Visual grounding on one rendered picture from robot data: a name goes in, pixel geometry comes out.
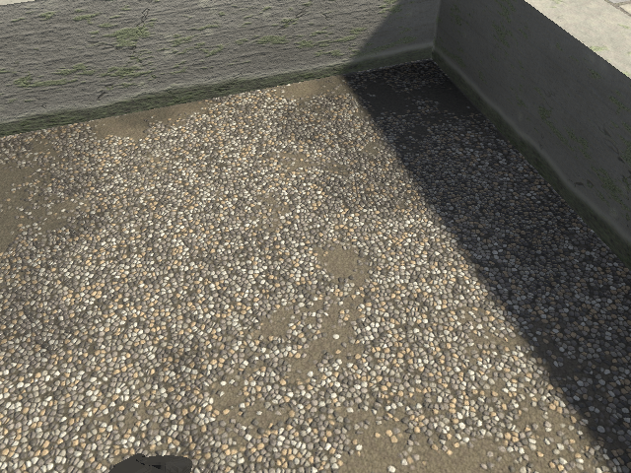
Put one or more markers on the left robot hand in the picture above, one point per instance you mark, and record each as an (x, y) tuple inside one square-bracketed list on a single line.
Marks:
[(138, 463)]

